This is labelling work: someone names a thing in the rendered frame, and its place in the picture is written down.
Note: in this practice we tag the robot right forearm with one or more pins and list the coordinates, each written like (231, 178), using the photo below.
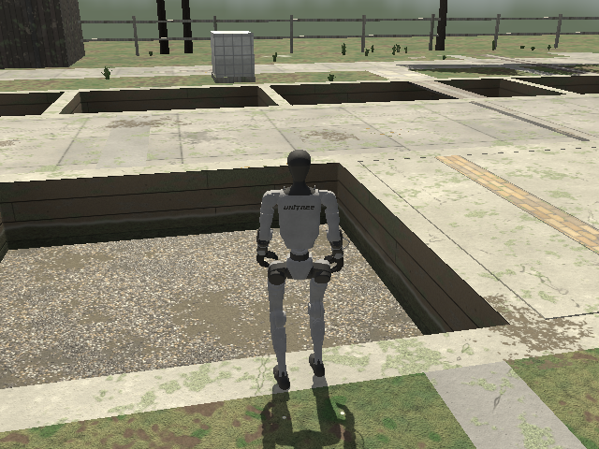
(337, 247)

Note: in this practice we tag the left robot hand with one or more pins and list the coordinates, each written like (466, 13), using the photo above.
(260, 258)

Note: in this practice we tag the robot left forearm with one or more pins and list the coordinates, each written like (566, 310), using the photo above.
(262, 245)

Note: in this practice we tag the robot right thigh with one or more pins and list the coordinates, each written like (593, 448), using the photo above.
(318, 286)

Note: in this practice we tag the right robot hand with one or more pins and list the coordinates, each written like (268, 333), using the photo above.
(331, 260)

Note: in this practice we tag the robot left shin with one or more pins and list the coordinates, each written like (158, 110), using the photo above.
(278, 337)

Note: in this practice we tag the left robot upper arm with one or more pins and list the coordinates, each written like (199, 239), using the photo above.
(269, 200)

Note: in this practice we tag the right robot upper arm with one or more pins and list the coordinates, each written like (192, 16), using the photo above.
(329, 200)

